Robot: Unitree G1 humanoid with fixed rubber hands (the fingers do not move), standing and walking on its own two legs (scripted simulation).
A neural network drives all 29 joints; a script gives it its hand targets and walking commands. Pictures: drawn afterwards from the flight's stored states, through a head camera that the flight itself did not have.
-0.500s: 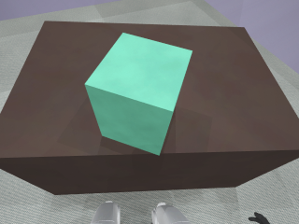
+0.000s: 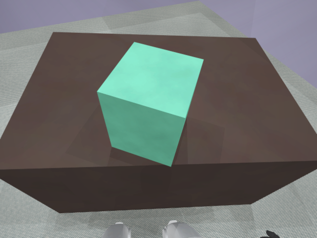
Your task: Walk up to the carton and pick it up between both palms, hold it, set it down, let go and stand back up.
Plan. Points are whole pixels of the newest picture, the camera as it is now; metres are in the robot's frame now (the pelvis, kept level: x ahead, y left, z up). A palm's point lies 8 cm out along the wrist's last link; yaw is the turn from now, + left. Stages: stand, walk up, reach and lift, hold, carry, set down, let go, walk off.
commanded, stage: walk up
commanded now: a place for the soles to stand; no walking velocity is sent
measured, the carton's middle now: (153, 107) +0.47 +0.02 +0.03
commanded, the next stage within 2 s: none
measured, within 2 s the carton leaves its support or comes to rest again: neither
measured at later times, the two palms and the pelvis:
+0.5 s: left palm out of the picture +0.01 +0.32 -0.11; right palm out of the picture +0.04 -0.32 -0.09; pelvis -0.04 +0.00 +0.01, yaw +0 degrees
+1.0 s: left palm out of the picture +0.01 +0.32 -0.10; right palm out of the picture +0.04 -0.32 -0.08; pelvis -0.03 +0.00 +0.02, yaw +0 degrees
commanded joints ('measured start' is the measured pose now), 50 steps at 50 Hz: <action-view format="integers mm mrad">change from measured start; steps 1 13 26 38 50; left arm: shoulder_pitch -112 -108 -64 -34 -11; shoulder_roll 157 240 251 189 220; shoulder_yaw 54 68 71 56 79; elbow -35 17 63 88 58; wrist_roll -4 22 25 23 41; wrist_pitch -24 -24 -25 -18 -4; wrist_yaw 13 3 -10 -24 -47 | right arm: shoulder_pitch -9 -40 -56 -119 3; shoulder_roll -284 -232 -230 -241 -368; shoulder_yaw -62 -47 -37 -32 -89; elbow -37 10 45 37 35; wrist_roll -18 -21 -19 -20 -50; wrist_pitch -41 -11 0 -11 -33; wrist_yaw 11 32 37 38 38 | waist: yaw -43 -30 -19 1 -34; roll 185 63 53 125 282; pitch -317 -217 -210 -228 -176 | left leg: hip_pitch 271 186 103 114 259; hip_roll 234 9 -11 82 330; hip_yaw -359 -112 -96 -170 -567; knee -464 -315 -287 -499 -799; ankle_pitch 451 52 -13 -47 -494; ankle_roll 239 78 52 82 265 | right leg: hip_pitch -5 -57 49 124 -155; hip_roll -117 -289 -332 -214 -132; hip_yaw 103 490 532 254 16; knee -72 -540 -631 -543 -36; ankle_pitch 317 -114 -198 -14 -114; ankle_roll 34 -80 -69 -21 36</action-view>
